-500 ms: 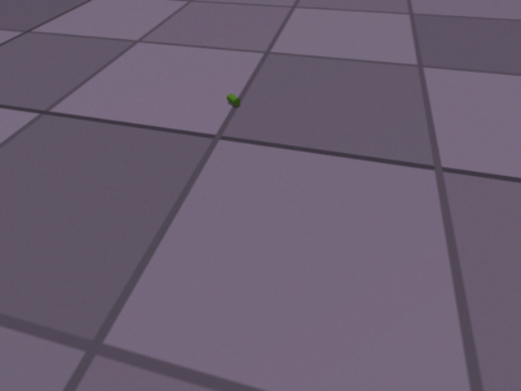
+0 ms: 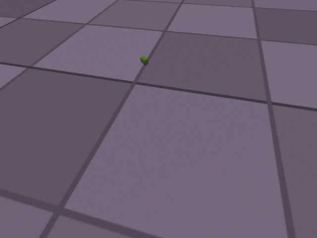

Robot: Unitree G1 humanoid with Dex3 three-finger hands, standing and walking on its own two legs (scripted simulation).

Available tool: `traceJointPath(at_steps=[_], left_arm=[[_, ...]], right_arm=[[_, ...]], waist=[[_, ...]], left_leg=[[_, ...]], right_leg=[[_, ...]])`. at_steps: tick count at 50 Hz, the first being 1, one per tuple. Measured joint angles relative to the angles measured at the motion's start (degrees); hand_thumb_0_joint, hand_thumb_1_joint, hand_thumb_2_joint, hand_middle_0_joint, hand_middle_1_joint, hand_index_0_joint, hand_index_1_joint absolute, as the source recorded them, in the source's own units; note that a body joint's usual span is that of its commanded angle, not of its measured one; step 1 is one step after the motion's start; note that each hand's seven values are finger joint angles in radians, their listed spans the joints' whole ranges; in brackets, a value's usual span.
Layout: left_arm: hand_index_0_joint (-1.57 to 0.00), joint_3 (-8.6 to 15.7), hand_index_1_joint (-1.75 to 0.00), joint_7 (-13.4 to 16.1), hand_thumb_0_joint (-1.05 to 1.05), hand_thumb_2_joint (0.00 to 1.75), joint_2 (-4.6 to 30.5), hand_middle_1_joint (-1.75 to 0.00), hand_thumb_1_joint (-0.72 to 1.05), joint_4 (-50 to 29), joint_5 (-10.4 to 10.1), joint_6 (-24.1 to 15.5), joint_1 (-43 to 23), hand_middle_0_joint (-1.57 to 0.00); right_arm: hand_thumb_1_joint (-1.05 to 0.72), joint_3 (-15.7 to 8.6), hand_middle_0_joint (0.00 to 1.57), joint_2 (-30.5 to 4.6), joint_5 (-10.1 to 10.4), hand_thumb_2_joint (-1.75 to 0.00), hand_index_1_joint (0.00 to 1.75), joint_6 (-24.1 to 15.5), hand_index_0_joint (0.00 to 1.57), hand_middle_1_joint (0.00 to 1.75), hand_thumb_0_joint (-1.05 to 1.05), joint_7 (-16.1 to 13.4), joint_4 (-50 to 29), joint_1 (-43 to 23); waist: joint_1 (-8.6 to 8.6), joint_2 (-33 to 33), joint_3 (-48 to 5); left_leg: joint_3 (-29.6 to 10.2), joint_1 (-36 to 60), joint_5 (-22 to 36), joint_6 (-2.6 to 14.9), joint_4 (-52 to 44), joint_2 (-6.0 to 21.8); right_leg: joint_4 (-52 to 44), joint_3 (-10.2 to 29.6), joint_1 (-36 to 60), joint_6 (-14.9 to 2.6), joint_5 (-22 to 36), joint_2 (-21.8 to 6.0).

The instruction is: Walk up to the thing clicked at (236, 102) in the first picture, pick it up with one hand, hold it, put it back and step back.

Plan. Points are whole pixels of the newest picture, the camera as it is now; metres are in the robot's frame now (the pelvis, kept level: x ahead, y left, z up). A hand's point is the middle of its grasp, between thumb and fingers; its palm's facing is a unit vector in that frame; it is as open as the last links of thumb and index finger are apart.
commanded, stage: stand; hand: left
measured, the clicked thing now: (144, 60) +2.20 +0.18 -0.75
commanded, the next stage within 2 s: walk up in 0.62 s
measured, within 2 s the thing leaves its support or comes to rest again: neither
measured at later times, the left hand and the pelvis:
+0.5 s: hand out of the picture +0.08 +0.25 -0.16, palm faces -0.02 -0.94 -0.34, open 7.4 cm; pelvis +0.00 +0.00 +0.00, yaw +0 degrees
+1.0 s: hand (73, 235) +0.20 +0.26 -0.13, palm faces -0.16 -0.82 -0.55, open 7.4 cm; pelvis +0.08 -0.05 -0.04, yaw -14 degrees
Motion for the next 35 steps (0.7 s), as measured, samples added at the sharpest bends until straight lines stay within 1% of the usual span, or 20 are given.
traceJointPath(at_steps=[31,32,33,34,35], left_arm=[[-0.21,0.1,-0.30,0.0,0.00,0.90,0.1,-0.30,0.90,-0.1,0.0,0.1,-0.1,-0.20],[-0.21,0.5,-0.30,-0.5,0.00,0.90,0.2,-0.30,0.90,-0.9,0.0,0.1,0.6,-0.20],[-0.21,0.8,-0.30,-1.2,0.00,0.90,0.5,-0.30,0.90,-1.8,0.1,-0.1,2.0,-0.20],[-0.21,1.2,-0.30,-1.8,0.00,0.90,0.8,-0.30,0.90,-2.3,0.2,-0.2,3.3,-0.21],[-0.21,1.4,-0.30,-2.2,0.00,0.90,1.2,-0.30,0.90,-2.5,0.3,-0.1,4.5,-0.21]], right_arm=[[-0.90,0.1,0.20,-0.1,0.0,-0.90,0.30,0.1,0.21,0.30,0.01,-0.1,0.0,0.3],[-0.90,-0.7,0.20,-0.2,-0.6,-0.90,0.30,0.3,0.21,0.30,0.01,0.8,-0.8,0.4],[-0.90,-1.6,0.20,-0.4,-1.2,-0.90,0.30,0.2,0.21,0.30,0.01,1.9,-2.1,0.5],[-0.90,-2.4,0.20,-0.9,-1.5,-0.90,0.30,0.0,0.21,0.30,0.01,2.9,-3.7,0.4],[-0.90,-3.2,0.20,-1.3,-1.6,-0.90,0.30,-0.4,0.21,0.30,0.01,3.6,-5.4,0.4]], waist=[[-0.01,-0.1,-0.2],[0.31,-0.2,-0.5],[0.64,-0.3,-0.9],[0.66,-0.3,-1.4],[0.47,-0.3,-1.8]], left_leg=[[-0.1,0.7,0.0,0.00,-0.6,-0.1],[0.7,-0.2,-2.5,0.51,1.0,0.0],[2.0,-1.2,-6.5,1.29,3.2,0.0],[3.3,-1.9,-9.3,2.06,4.7,-0.1],[4.7,-2.3,-9.8,2.58,5.1,-0.1]], right_leg=[[-0.5,-0.1,0.7,0.01,-0.1,-0.1],[1.0,0.5,-0.4,-0.26,-1.5,-0.1],[3.3,1.7,-2.1,-0.40,-3.3,-0.1],[5.7,2.7,-3.8,-0.20,-5.1,-0.3],[9.0,2.9,-6.1,-0.14,-7.4,-0.7]])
